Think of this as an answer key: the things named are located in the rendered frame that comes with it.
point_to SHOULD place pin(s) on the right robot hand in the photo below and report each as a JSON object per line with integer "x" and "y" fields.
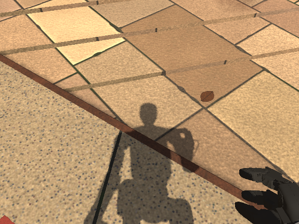
{"x": 281, "y": 208}

